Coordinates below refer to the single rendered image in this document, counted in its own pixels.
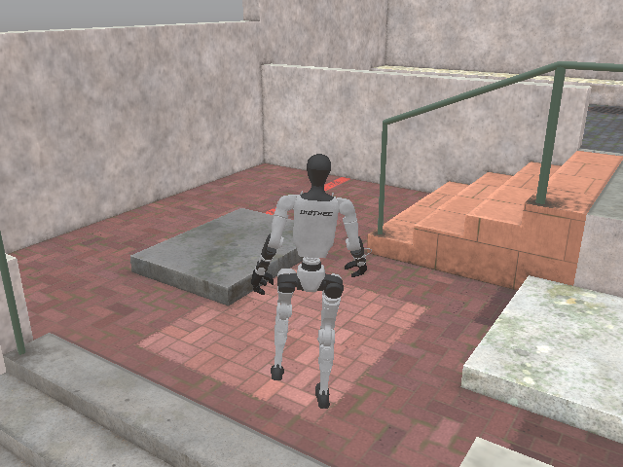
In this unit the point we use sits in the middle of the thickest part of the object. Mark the robot right forearm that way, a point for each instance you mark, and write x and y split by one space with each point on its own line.
358 255

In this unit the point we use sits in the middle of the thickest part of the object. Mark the robot torso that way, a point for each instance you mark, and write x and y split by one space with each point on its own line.
313 235

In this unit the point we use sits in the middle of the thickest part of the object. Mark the right robot thigh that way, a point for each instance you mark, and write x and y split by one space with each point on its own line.
331 297

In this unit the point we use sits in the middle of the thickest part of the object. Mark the right robot hand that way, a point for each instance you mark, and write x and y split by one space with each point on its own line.
361 270

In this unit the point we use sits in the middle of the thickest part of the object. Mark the left robot upper arm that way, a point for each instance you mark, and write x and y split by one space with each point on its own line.
284 204

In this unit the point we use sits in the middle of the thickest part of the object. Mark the robot left forearm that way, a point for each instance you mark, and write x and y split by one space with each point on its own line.
265 258

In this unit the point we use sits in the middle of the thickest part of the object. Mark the right robot upper arm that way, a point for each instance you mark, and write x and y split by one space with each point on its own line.
350 221

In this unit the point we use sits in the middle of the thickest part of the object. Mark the left robot hand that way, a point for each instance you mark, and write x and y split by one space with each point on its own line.
256 279

